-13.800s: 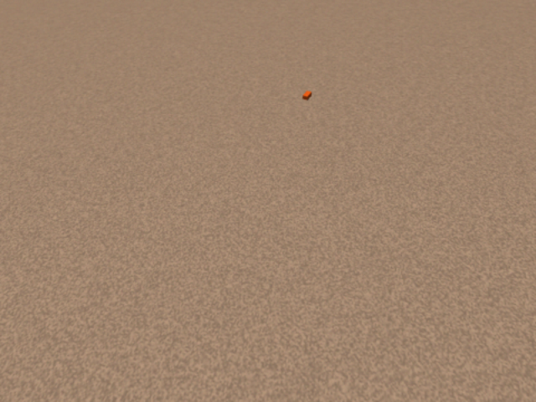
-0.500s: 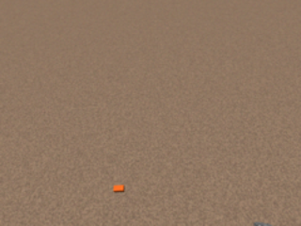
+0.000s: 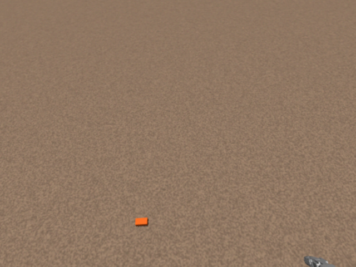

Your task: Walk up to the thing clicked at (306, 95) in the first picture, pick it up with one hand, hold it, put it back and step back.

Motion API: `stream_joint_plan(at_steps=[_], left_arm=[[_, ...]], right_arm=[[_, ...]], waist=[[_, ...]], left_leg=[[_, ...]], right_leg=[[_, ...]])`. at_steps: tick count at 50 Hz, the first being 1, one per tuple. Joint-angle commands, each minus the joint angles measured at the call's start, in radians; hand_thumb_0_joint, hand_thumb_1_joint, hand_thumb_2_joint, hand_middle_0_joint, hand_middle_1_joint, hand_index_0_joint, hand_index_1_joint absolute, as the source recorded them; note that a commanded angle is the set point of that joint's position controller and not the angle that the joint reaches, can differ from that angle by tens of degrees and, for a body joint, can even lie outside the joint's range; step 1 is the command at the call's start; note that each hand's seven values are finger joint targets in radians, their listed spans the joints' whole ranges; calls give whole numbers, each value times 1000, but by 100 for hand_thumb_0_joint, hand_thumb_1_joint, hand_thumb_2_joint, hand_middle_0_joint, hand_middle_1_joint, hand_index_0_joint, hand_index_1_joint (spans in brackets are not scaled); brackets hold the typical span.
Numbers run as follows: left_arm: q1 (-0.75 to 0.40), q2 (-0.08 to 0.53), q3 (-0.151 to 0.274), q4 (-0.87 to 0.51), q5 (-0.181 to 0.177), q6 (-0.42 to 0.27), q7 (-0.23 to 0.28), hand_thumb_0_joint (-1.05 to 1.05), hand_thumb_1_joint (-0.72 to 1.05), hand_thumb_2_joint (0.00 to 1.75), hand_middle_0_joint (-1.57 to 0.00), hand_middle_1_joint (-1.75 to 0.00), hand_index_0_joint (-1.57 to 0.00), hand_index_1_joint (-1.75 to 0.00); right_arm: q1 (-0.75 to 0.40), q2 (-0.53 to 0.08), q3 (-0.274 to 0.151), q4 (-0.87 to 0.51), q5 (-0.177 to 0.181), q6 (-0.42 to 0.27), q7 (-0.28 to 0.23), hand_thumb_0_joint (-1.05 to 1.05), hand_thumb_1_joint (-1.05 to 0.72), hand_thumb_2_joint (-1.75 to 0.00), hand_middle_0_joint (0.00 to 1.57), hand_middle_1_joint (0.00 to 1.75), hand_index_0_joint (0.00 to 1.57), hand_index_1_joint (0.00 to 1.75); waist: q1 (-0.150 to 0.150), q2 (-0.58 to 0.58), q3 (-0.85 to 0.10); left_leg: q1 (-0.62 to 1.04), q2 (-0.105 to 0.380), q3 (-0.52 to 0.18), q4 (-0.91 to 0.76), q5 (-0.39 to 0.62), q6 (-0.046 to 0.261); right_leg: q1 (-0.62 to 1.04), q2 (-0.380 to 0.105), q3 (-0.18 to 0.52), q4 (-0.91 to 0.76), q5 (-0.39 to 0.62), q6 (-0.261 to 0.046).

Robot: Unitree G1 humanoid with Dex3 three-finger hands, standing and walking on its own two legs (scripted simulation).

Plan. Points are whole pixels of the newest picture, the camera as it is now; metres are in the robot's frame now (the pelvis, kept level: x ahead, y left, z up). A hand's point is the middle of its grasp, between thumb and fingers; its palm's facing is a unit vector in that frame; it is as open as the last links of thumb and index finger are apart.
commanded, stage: walk up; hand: left
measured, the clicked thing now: (141, 221) +0.44 +0.25 -0.76
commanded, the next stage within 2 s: stand in 0.26 s
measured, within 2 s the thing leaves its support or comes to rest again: neither
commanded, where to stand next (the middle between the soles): +0.06 +0.02 m, yaw +1 degrees
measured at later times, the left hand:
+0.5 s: hand out of the picture +0.07 +0.25 -0.14, palm faces -0.03 -0.94 -0.35, open 7.4 cm
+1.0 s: hand out of the picture +0.06 +0.23 -0.14, palm faces -0.02 -0.93 -0.36, open 7.4 cm
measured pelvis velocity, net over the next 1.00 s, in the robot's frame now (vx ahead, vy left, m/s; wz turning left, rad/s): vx -0.01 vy -0.03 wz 0.01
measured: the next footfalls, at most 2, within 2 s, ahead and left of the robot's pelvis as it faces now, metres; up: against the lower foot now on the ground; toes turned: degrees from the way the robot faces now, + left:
none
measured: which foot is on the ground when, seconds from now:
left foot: down 0.00-1.00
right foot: down 0.00-1.00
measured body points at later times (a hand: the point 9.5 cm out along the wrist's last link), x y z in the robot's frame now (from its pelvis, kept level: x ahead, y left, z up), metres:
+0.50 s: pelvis -0.01 -0.01 +0.01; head +0.01 -0.01 +0.46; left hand +0.07 +0.30 -0.12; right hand +0.08 -0.31 -0.12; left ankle -0.01 +0.11 -0.73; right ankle +0.00 -0.17 -0.73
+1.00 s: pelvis -0.01 -0.03 +0.01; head -0.01 -0.04 +0.46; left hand +0.06 +0.28 -0.11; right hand +0.05 -0.33 -0.12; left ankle -0.01 +0.11 -0.73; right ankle +0.00 -0.17 -0.73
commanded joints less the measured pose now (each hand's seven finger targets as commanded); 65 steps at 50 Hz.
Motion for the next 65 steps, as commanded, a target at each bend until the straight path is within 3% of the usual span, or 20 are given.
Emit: stream_joint_plan(at_steps=[1,3,6,10,12,13,14,15,16,20,25,29,32,35,44,46,52,56,61,65], left_arm=[[-21,235,53,-72,0,-14,16,0,90,90,-20,-30,-20,-30],[0,220,50,-66,-3,-11,16,0,90,90,-20,-30,-20,-30],[20,235,55,-61,-1,-12,17,0,90,90,-20,-30,-20,-30],[37,288,70,-65,4,-21,21,0,90,90,-20,-30,-20,-30],[8,296,72,-81,4,-21,21,0,90,90,-20,-30,-20,-30],[-96,236,45,-61,-7,-8,-1,0,90,90,-20,-30,-20,-30],[-108,193,39,-77,-17,1,-8,0,90,90,-20,-30,-20,-30],[-79,177,33,-69,-20,6,-11,0,90,90,-20,-30,-20,-30],[-63,172,30,-50,-23,10,-13,0,90,90,-20,-30,-20,-30],[-55,182,34,-8,-16,8,-24,0,90,90,-20,-30,-20,-30],[-76,192,35,18,-7,5,-25,0,90,90,-20,-30,-20,-30],[-87,194,36,25,-6,0,-26,0,90,90,-20,-30,-20,-30],[-95,192,36,30,-6,-2,-25,0,90,90,-20,-30,-20,-30],[-102,190,37,31,-7,-6,-24,0,90,90,-20,-30,-20,-30],[-106,185,38,41,-7,-2,-26,0,90,90,-20,-30,-20,-30],[-112,190,39,41,-9,1,-27,0,90,90,-20,-30,-20,-30],[-106,193,37,42,-7,-2,-27,0,90,90,-20,-30,-20,-30],[-108,191,35,42,-11,-1,-28,0,90,90,-20,-30,-20,-30],[-105,202,39,45,-7,2,-28,0,90,90,-20,-30,-20,-30],[-100,191,37,44,-13,2,-30,0,90,90,-20,-30,-20,-30]], right_arm=[[-16,-218,-54,-74,0,-27,-7,0,-90,-90,20,30,20,30],[-37,-220,-54,-83,-1,-29,-9,0,-90,-90,20,30,20,30],[-49,-219,-52,-99,0,-25,-11,0,-90,-90,20,30,20,30],[-30,-194,-48,-97,2,-19,-10,0,-90,-90,20,30,20,30],[-8,-184,-46,-93,1,-20,-8,0,-90,-90,20,30,20,30],[25,-130,-12,-42,31,-44,-18,0,-90,-90,20,30,20,30],[11,-175,-17,-35,24,-61,-19,0,-90,-90,20,30,20,30],[-7,-226,-26,-24,16,-71,-25,0,-90,-90,20,30,20,30],[-25,-236,-26,-14,12,-77,-29,0,-90,-90,20,30,20,30],[-53,-206,-4,17,19,-84,-40,0,-90,-90,20,30,20,30],[-49,-195,2,54,19,-85,-43,0,-90,-90,20,30,20,30],[-50,-183,4,76,17,-88,-41,0,-90,-90,20,30,20,30],[-47,-183,5,88,18,-86,-40,0,-90,-90,20,30,20,30],[-43,-183,6,92,16,-88,-41,0,-90,-90,20,30,20,30],[-44,-188,15,101,15,-88,-43,0,-90,-90,20,30,20,30],[-26,-186,17,108,14,-87,-43,0,-90,-90,20,30,20,30],[-30,-189,18,109,14,-86,-43,0,-90,-90,20,30,20,30],[-24,-192,18,111,13,-84,-42,0,-90,-90,20,30,20,30],[-19,-183,21,110,12,-82,-39,0,-90,-90,20,30,20,30],[-16,-192,22,111,13,-87,-41,0,-90,-90,20,30,20,30]], waist=[[-5,-7,-97],[6,17,-95],[12,24,-83],[15,-66,-97],[4,-105,-88],[-57,-167,-108],[-29,-112,-89],[-10,-46,-98],[0,-22,-105],[7,39,-104],[-1,11,-87],[-3,-13,-85],[-6,-12,-81],[-11,-21,-109],[-7,-31,-94],[-11,-31,-84],[-7,-40,-96],[-8,-34,-95],[-7,-45,-67],[-2,-14,-78]], left_leg=[[35,115,-131,-137,180,89],[11,136,-133,-145,210,113],[-34,109,-103,-116,170,93],[-10,39,-55,24,124,32],[20,31,-61,34,95,27],[129,88,-119,-117,158,29],[109,130,-161,-175,214,42],[91,170,-195,-187,256,67],[88,177,-194,-193,307,69],[67,139,-131,-225,300,19],[50,119,-108,-253,182,8],[65,115,-100,-252,188,0],[64,113,-100,-255,164,-3],[83,120,-94,-235,218,-1],[84,124,-97,-242,196,-3],[64,121,-96,-256,150,-7],[82,127,-98,-240,186,-5],[70,126,-97,-239,175,-3],[53,119,-98,-250,114,0],[41,122,-101,-254,151,-2]], right_leg=[[-15,-24,7,-10,192,-107],[7,10,-35,14,181,-90],[37,-16,0,-10,210,-101],[1,-151,164,-109,263,-184],[-49,-174,180,-117,263,-205],[-116,-110,91,-112,245,-135],[-90,-40,31,-84,208,-85],[-36,-19,9,-63,207,-61],[2,-21,8,-74,215,-55],[91,-43,24,-140,268,-63],[91,-55,28,-191,214,-67],[75,-61,33,-215,214,-69],[65,-62,38,-231,192,-68],[85,-72,43,-227,265,-72],[60,-65,36,-239,230,-72],[53,-63,41,-245,170,-75],[48,-65,43,-239,210,-75],[53,-65,45,-245,188,-78],[19,-59,48,-264,81,-77],[51,-57,43,-246,143,-77]])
